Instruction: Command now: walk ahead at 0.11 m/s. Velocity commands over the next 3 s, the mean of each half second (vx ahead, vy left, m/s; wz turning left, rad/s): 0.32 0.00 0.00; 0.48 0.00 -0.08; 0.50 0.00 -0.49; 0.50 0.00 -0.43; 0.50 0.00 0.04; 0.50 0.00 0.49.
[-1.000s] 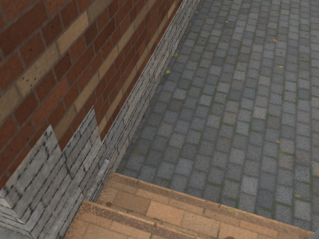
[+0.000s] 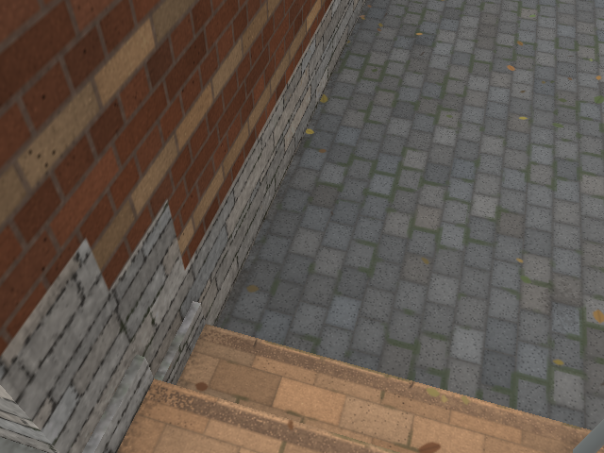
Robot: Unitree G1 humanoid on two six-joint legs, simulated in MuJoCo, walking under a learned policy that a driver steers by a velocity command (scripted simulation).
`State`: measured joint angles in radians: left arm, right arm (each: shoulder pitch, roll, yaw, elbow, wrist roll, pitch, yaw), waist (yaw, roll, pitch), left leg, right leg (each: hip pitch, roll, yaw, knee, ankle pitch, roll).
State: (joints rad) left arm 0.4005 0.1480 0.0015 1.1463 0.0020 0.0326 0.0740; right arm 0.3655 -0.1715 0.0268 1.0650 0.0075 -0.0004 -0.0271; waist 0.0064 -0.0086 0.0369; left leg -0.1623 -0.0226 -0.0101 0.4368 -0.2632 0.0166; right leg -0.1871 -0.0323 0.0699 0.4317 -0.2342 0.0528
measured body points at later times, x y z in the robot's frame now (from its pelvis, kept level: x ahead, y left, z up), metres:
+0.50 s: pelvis +0.12 -0.05 +0.00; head +0.13 -0.07 +0.45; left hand +0.02 +0.17 -0.14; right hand +0.24 -0.31 -0.13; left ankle +0.21 +0.12 -0.69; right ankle +0.03 -0.14 -0.74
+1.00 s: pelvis +0.35 -0.04 -0.07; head +0.36 -0.05 +0.38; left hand +0.49 +0.20 -0.19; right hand +0.26 -0.27 -0.22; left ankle +0.25 +0.09 -0.74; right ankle +0.47 -0.16 -0.78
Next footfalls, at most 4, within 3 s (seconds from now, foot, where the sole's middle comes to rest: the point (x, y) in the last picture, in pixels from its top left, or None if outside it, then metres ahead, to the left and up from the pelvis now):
0.68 left None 0.29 0.09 -0.78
1.08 right None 0.48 -0.14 -0.96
1.62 left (308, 389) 0.82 0.01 -1.14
2.24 right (426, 352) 1.04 -0.40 -1.32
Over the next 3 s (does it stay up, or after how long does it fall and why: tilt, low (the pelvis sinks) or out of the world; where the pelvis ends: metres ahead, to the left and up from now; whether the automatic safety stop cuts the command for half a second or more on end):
stays up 1.40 -0.40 -0.53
